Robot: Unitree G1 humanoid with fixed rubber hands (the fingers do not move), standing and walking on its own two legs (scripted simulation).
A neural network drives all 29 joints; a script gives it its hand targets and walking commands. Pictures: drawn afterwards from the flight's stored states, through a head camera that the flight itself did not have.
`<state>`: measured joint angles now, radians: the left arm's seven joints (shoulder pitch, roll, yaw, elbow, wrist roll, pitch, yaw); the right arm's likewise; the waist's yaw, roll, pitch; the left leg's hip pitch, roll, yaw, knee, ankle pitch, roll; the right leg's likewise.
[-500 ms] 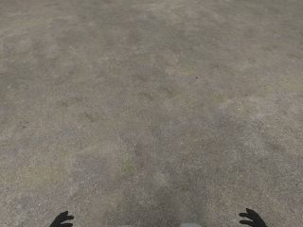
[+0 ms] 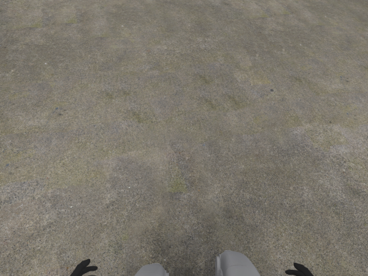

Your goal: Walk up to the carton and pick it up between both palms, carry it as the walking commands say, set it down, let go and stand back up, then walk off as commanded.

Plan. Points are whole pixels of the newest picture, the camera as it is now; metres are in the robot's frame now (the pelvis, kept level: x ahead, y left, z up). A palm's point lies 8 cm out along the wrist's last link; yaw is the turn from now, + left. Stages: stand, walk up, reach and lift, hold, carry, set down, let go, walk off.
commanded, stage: walk up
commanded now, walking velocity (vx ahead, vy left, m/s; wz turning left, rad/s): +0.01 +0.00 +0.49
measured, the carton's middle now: out of the picture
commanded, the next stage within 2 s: none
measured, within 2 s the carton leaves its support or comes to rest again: neither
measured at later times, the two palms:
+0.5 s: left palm out of the picture +0.03 +0.26 -0.10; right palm out of the picture +0.09 -0.26 -0.12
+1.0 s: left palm out of the picture -0.05 +0.28 -0.12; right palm (270, 268) +0.14 -0.19 -0.13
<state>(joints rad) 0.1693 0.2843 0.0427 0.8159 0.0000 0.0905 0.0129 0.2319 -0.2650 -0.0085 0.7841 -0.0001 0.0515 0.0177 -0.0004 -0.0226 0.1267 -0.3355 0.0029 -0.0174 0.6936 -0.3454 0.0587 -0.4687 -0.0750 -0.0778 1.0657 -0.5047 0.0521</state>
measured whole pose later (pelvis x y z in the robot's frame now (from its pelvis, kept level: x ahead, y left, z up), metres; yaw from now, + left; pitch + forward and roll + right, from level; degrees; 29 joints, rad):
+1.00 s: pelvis -0.03 +0.01 +0.00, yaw +23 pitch +0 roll +0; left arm 0.16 0.23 0.04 0.85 0.00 0.05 0.01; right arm 0.22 -0.25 -0.03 0.80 0.00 0.06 0.00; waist 0.00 0.02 0.14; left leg -0.42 -0.03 -0.11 0.94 -0.46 -0.02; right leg -0.25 -0.09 -0.19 0.60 -0.36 0.02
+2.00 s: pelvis -0.06 +0.08 +0.00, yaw +48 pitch +2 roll -1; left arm 0.08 0.24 0.03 0.84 0.00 0.06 0.00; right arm 0.25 -0.23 -0.03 0.80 0.00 0.03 0.00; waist 0.00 0.03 0.14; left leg -0.39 -0.02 -0.13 0.65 -0.28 -0.02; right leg -0.40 -0.07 -0.15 0.86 -0.55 0.04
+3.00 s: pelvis -0.08 +0.07 +0.00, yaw +74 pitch -2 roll -2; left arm 0.15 0.18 0.05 0.81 0.00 0.05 0.01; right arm 0.27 -0.24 -0.07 0.81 0.00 0.07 0.00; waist 0.00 0.06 0.12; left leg -0.42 0.05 -0.08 1.16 -0.42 -0.02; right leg -0.21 -0.08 -0.26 0.55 -0.29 -0.02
